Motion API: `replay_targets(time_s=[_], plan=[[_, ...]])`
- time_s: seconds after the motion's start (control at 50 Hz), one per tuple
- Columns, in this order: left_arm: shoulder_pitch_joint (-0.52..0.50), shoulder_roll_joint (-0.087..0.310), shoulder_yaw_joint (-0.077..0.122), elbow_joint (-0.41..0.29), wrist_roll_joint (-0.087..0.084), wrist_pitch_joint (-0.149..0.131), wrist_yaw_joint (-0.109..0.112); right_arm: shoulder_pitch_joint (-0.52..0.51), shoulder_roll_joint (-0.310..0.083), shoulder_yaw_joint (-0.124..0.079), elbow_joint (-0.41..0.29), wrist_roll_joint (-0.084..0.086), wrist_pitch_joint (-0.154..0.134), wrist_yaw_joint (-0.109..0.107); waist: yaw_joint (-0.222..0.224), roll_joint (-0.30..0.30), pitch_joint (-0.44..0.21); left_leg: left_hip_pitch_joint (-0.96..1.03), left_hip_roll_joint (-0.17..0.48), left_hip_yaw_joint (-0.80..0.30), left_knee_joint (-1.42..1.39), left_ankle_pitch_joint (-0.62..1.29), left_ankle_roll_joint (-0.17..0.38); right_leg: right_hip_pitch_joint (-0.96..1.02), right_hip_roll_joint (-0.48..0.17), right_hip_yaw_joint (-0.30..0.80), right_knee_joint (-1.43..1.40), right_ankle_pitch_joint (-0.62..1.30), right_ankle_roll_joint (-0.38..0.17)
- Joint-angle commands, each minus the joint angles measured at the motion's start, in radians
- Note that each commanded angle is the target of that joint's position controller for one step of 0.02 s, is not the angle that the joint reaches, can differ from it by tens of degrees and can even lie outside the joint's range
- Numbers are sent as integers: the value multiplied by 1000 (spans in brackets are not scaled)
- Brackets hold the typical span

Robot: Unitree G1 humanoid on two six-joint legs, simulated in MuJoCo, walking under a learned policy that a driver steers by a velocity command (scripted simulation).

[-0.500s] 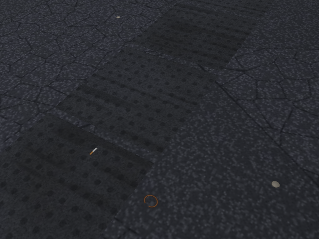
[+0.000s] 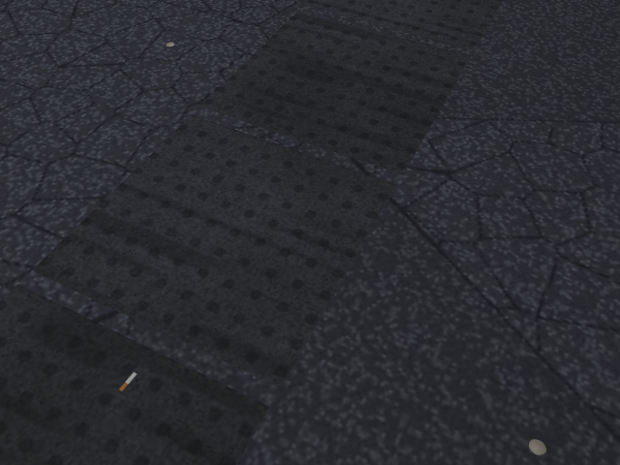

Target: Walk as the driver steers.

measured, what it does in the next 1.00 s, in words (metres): walks ahead: right foot, then left foot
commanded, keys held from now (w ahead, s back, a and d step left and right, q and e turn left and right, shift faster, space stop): w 0.50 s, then no key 0.50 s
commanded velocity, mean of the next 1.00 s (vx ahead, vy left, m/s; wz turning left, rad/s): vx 0.35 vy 0.00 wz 0.00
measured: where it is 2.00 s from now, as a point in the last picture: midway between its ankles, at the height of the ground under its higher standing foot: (345, 463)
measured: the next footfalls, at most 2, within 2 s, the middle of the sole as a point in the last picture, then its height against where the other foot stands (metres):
right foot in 0.34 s outside the picture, level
left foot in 0.80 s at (288, 426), level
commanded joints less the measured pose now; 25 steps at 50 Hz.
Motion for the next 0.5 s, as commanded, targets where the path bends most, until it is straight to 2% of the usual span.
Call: replay_targets(time_s=[0.02, 0.06, 0.12, 0.18, 0.22, 0.26, 0.28, 0.3, 0.32, 0.34, 0.36, 0.38, 0.4, 0.42, 0.44, 0.46, 0.5], plan=[[66, 41, 14, -37, 15, 14, 6, -22, -114, -14, -37, -1, -19, -16, 58, 81, 41, -52, 278, -215, -229, 141, 179, -68, -59, 20, -97, 120, 27], [-24, 39, 14, -68, 19, 8, 1, 19, -129, -15, -29, 2, -9, -29, 33, 72, 49, -7, 271, -195, -229, 157, 165, -119, -56, 10, -239, 230, 39], [-147, 23, 6, -101, 14, -2, -10, 69, -151, -17, -20, 11, -1, -41, -9, 77, 57, 31, 250, -149, -228, 154, 133, -78, -16, -29, -459, 354, 43], [-242, 25, 0, -131, 5, -5, -25, 130, -164, -20, 4, 21, 8, -43, -46, 83, 76, 118, 273, -146, -206, 122, 126, -74, 10, -46, -569, 353, 43], [-285, 32, -1, -155, 1, -10, -39, 154, -166, -23, 19, 24, 19, -45, -52, 87, 88, 200, 307, -155, -169, 130, 119, -97, 16, -38, -617, 305, 26], [-285, 49, 2, -169, 1, -18, -51, 151, -175, -30, 23, 24, 30, -49, -34, 98, 78, 260, 336, -165, -120, 184, 104, -71, 30, -41, -652, 227, 0], [-251, 65, 9, -166, 1, -21, -54, 136, -183, -33, 21, 24, 35, -49, -10, 110, 57, 273, 339, -163, -79, 268, 94, -11, 46, -54, -666, 189, -15], [-175, 91, 22, -149, 2, -24, -54, 110, -190, -34, 14, 22, 40, -50, 38, 123, 9, 269, 323, -142, 10, 436, 78, 108, 80, -83, -679, 169, -34], [-7, 135, 48, -97, 3, -25, -49, 93, -171, -26, 8, 16, 47, -49, 117, 112, -88, 223, 267, -100, 202, 562, 53, 325, 115, -107, -686, 176, -62], [193, 219, 74, -54, 13, -23, -40, 98, -136, -7, -18, 0, 46, -49, 182, 16, -244, 20, 203, -47, 523, 363, 14, 646, -48, 79, -667, 194, -129], [272, 299, 90, -28, 22, -18, -44, 233, 15, 35, -21, 3, 21, -34, 113, -266, -384, -396, 6, -59, 889, -285, -52, 1004, -280, 577, -788, 11, -297], [260, 194, 62, -34, 18, -20, -45, 189, -85, 15, -8, 29, -7, -30, 140, -188, -394, -514, 38, -214, 1028, -416, -33, 1004, -279, 700, -881, -68, -279], [162, 148, 46, -52, 14, -22, -41, 83, -157, -4, -43, 52, -22, -27, 125, -135, -239, -581, 93, -201, 1048, -341, -13, 873, -248, 540, -888, -12, -225], [67, 119, 35, -75, 17, -21, -40, 19, -161, -6, -60, 49, -26, -34, 93, -39, -164, -545, 150, -173, 1007, -243, -11, 720, -212, 405, -908, 102, -199], [12, 90, 26, -82, 23, -22, -44, -13, -152, -12, -64, 32, -20, -41, 64, 5, -103, -499, 183, -162, 940, -184, -15, 588, -173, 311, -940, 191, -183], [-7, 65, 17, -79, 32, -24, -48, 9, -135, -16, -62, 25, -5, -43, 28, -14, -88, -434, 211, -169, 892, -145, -16, 514, -141, 245, -972, 223, -170], [16, 68, 19, -57, 29, -29, -51, 42, -91, -13, -51, 23, 21, -45, 4, -21, -62, -389, 218, -155, 833, -118, -26, 448, -114, 179, -1021, 267, -180]])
